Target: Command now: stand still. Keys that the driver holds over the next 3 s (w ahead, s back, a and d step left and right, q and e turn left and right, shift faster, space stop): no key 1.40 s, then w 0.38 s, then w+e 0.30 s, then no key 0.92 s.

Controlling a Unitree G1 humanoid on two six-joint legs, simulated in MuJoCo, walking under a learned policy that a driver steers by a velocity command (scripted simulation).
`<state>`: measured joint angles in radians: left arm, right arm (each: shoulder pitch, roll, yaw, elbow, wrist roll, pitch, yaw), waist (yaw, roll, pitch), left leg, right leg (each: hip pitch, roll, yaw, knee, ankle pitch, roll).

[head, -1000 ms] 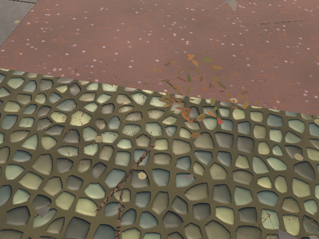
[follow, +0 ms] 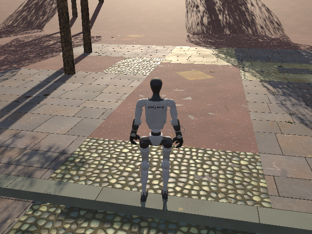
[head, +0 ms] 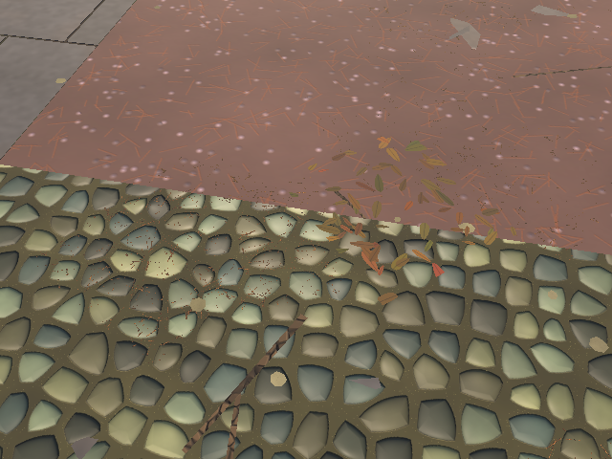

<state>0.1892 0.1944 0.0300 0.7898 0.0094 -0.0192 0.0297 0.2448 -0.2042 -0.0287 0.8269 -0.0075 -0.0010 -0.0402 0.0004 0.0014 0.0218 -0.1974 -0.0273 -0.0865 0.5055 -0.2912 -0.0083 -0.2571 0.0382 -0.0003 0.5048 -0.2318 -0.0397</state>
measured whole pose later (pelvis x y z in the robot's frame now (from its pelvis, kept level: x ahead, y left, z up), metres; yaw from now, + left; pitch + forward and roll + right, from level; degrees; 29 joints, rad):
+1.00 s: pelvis +0.01 +0.00 +0.01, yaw -1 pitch -1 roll +0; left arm 0.23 0.21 0.00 1.05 0.00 -0.01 0.04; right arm 0.29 -0.19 -0.01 1.09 0.00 -0.01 -0.05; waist 0.01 0.00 0.03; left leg -0.15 -0.01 -0.08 0.41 -0.25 -0.01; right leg -0.22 0.05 0.01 0.42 -0.19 -0.04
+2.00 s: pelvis +0.17 +0.04 +0.00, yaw -4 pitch +2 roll +0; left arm 0.08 0.26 0.02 0.91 -0.03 -0.07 -0.04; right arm 0.53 -0.18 0.00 1.06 -0.01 -0.10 -0.01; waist -0.08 -0.04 -0.01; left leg 0.14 -0.03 0.08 0.12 -0.30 0.04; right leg -0.71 -0.08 -0.03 0.74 0.00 -0.06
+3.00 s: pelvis +0.48 +0.01 +0.00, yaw -11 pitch +0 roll +0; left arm 0.22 0.23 0.03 1.08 0.00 0.00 0.03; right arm 0.16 -0.20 -0.06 0.95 0.00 -0.02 -0.03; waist 0.02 0.00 0.03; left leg -0.30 0.00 0.02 0.56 -0.25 0.02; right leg -0.15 -0.01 -0.01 0.53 -0.37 0.01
